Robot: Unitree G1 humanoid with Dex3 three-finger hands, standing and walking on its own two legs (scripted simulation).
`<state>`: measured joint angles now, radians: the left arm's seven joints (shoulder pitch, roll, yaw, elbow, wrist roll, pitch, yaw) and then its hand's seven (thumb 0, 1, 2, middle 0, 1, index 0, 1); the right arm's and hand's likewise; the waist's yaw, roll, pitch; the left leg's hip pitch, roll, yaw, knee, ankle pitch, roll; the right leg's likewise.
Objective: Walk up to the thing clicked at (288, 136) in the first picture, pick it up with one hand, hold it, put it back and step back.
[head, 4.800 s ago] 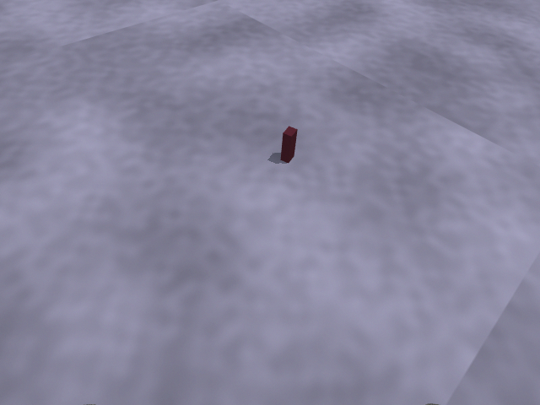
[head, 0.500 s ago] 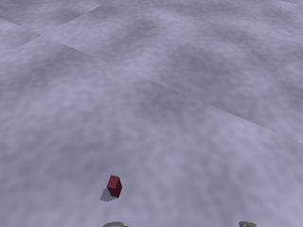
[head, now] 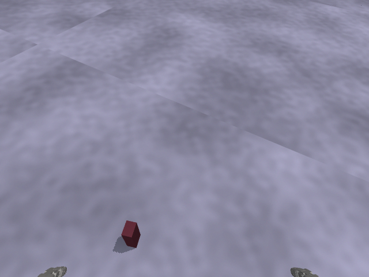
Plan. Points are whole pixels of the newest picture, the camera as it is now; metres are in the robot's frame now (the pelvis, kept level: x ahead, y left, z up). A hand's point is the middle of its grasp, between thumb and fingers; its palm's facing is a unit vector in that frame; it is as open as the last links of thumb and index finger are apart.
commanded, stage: walk up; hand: left
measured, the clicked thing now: (131, 234) +0.39 +0.21 -0.69
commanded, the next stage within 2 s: none
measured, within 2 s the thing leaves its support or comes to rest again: neither
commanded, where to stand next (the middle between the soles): +0.05 -0.01 m, yaw +2 degrees
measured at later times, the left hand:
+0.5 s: hand out of the picture +0.07 +0.25 -0.16, palm faces -0.01 -0.95 -0.32, open 7.4 cm
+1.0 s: hand out of the picture +0.10 +0.24 -0.15, palm faces -0.04 -0.91 -0.41, open 7.4 cm
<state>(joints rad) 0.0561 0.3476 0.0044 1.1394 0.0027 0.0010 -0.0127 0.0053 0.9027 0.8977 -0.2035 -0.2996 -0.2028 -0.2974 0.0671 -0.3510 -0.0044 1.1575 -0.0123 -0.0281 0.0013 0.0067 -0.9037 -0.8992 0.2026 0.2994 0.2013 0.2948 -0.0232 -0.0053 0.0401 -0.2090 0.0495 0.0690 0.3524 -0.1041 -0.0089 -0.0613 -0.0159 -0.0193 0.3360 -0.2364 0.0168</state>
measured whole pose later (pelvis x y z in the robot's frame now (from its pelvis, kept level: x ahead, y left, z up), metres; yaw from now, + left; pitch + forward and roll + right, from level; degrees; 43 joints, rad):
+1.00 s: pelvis +0.04 -0.04 -0.01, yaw +0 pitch -3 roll +1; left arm 0.22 0.38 0.06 1.05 0.04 -0.02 -0.02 0.01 0.90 0.90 -0.20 -0.30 -0.20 -0.30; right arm 0.23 -0.41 -0.07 1.07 -0.03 0.02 0.01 0.01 -0.90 -0.90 0.20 0.30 0.20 0.30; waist -0.03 0.03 0.08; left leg -0.22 0.06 0.01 0.55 -0.31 -0.01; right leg -0.22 -0.03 -0.04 0.54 -0.25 -0.01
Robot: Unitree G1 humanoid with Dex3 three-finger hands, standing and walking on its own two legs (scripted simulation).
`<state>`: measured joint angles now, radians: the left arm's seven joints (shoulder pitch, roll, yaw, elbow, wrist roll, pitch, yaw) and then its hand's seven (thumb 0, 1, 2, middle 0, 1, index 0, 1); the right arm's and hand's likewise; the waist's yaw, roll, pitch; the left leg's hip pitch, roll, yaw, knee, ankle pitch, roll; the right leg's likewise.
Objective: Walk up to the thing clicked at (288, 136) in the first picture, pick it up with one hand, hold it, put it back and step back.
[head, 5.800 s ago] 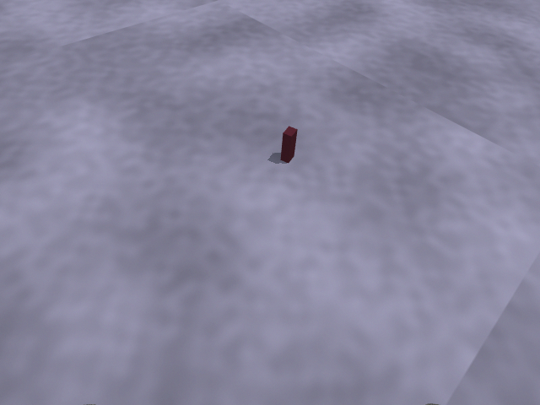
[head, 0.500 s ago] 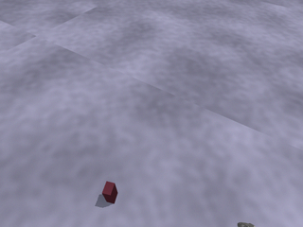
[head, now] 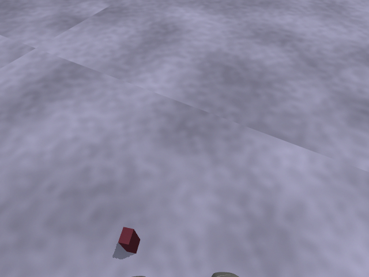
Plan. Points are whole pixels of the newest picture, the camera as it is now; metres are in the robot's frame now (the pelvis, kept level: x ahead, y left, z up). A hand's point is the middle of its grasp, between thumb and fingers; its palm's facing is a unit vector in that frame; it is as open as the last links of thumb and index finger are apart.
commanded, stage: walk up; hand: left
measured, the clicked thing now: (130, 240) +0.34 +0.25 -0.68
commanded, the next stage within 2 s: none
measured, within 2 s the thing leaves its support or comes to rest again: neither
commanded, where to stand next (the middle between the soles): +0.00 +0.03 m, yaw +2 degrees
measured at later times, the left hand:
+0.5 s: hand out of the picture +0.13 +0.31 -0.16, palm faces +0.07 -0.92 -0.39, open 7.4 cm
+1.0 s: hand out of the picture +0.09 +0.32 -0.16, palm faces +0.03 -0.93 -0.38, open 7.4 cm
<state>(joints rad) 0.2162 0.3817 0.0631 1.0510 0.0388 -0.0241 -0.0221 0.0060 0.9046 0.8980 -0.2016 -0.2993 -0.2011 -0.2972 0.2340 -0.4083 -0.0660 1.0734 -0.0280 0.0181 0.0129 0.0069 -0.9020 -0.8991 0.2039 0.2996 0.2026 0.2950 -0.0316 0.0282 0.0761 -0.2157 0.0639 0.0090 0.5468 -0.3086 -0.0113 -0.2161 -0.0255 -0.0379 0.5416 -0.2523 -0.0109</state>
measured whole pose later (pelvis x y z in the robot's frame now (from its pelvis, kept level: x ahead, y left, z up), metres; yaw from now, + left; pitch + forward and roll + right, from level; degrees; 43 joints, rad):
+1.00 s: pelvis +0.00 +0.05 -0.01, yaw +4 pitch -2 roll +2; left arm 0.11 0.38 0.03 0.92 0.03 0.03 -0.01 0.01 0.90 0.90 -0.21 -0.30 -0.21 -0.30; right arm 0.15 -0.36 -0.04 0.99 -0.01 0.00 -0.01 0.01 -0.90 -0.90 0.20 0.30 0.20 0.29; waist 0.01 -0.04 0.14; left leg -0.18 -0.05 -0.01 0.54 -0.33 0.00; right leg -0.32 -0.09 0.00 0.69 -0.33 0.01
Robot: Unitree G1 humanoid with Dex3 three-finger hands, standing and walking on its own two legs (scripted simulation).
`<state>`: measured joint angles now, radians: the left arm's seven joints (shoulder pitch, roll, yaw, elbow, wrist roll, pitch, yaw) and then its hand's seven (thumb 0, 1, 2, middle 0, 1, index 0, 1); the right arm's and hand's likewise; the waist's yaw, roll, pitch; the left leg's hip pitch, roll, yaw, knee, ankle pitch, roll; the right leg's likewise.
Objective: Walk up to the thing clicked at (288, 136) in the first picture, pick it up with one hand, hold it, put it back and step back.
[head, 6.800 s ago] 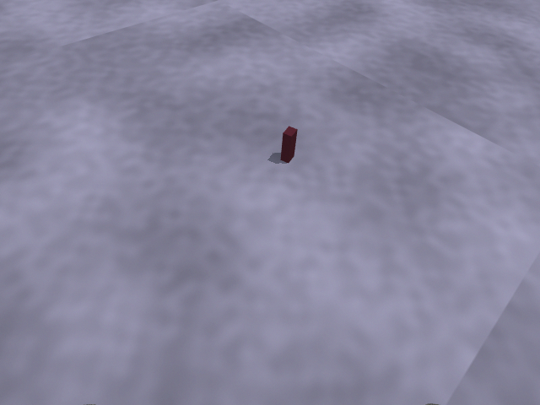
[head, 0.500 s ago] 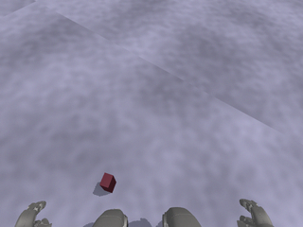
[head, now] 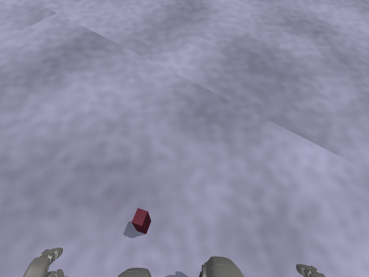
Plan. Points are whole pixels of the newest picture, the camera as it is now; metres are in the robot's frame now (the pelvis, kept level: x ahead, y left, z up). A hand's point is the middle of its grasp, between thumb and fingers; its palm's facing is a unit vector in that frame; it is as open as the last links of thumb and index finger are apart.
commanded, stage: walk up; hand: left
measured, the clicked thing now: (142, 221) +0.35 +0.17 -0.67
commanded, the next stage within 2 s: none
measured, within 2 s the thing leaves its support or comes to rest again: neither
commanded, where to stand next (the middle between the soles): +0.00 -0.02 m, yaw -1 degrees
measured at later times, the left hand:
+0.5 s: hand out of the picture +0.10 +0.24 -0.13, palm faces +0.00 -0.94 -0.34, open 7.4 cm
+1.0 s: hand out of the picture +0.08 +0.29 -0.16, palm faces -0.03 -0.92 -0.39, open 7.4 cm
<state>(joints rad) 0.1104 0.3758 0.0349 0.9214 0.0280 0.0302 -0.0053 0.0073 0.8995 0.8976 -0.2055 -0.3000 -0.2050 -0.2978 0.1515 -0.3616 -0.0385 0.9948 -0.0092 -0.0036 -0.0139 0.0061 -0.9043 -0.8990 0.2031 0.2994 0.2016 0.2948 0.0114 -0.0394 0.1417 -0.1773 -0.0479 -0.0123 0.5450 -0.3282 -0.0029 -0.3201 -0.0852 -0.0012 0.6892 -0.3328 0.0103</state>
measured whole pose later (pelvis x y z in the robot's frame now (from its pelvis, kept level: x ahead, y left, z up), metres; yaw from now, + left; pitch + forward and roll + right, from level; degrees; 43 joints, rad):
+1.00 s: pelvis -0.06 +0.02 -0.01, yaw +2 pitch -1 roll +0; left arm -0.01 0.40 0.03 0.98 0.02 0.04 0.02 0.01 0.90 0.90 -0.21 -0.30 -0.21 -0.30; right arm 0.07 -0.43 -0.07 0.97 -0.01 0.05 0.02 0.00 -0.91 -0.90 0.20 0.30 0.20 0.29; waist -0.03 -0.02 0.18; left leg -0.28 -0.03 -0.02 0.68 -0.39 0.03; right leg -0.39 -0.11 0.01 0.63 -0.21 0.06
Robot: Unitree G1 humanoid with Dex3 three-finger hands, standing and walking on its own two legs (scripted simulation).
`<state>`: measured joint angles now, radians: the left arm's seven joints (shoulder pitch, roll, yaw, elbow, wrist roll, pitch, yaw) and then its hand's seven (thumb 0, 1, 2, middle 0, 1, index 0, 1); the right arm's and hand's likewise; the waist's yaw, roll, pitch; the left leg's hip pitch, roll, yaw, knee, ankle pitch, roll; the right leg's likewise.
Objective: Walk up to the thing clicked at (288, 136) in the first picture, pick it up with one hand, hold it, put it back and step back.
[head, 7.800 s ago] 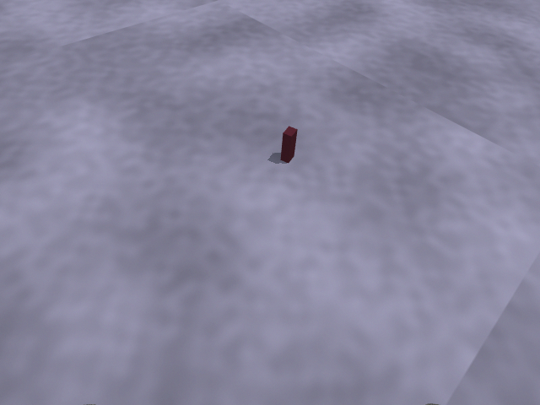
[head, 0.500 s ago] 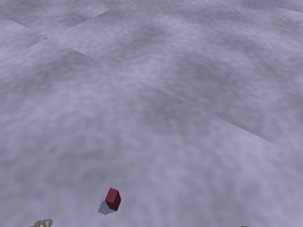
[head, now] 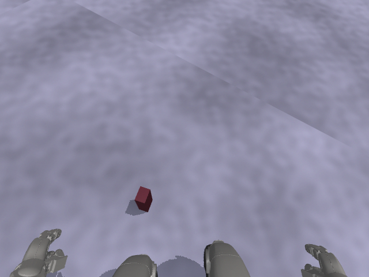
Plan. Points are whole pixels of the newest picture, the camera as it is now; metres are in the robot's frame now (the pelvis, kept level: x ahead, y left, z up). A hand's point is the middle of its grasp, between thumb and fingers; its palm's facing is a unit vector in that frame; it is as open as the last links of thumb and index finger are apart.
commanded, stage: walk up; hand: left
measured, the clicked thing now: (144, 199) +0.42 +0.14 -0.66
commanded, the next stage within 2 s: stand in 1.72 s
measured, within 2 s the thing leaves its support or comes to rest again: neither
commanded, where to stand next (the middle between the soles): +0.05 -0.04 m, yaw -3 degrees
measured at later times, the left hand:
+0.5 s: hand out of the picture +0.11 +0.24 -0.12, palm faces -0.16 -0.90 -0.40, open 7.4 cm
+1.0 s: hand out of the picture +0.11 +0.27 -0.14, palm faces +0.01 -0.89 -0.46, open 7.4 cm
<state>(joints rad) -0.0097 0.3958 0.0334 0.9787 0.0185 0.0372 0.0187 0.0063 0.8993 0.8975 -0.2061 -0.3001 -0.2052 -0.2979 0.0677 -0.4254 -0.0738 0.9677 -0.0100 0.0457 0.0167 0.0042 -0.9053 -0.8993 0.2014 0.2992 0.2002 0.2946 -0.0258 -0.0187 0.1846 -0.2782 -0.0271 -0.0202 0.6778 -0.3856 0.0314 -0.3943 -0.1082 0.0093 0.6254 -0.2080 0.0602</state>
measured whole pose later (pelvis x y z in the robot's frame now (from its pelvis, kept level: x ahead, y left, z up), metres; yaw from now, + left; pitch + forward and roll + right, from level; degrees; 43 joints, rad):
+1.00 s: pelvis +0.01 -0.02 -0.01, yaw +0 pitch -3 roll +1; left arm 0.16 0.43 0.07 0.87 0.01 0.00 0.02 0.01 0.90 0.90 -0.21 -0.30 -0.21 -0.30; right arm 0.26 -0.41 -0.07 0.94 -0.03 0.04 0.02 0.01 -0.91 -0.90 0.20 0.30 0.20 0.29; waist 0.02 -0.01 0.15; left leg -0.29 -0.01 -0.02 0.71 -0.37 -0.02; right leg -0.38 -0.13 -0.03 0.77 -0.33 0.02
